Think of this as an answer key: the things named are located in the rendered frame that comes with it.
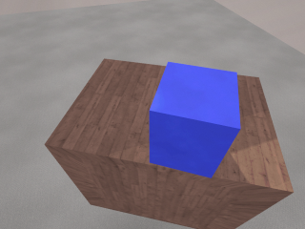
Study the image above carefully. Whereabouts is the carton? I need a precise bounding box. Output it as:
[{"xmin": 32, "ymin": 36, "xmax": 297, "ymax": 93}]
[{"xmin": 149, "ymin": 61, "xmax": 241, "ymax": 178}]

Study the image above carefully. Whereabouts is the pedestal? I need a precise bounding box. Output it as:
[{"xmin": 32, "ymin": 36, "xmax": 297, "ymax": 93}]
[{"xmin": 44, "ymin": 58, "xmax": 294, "ymax": 229}]

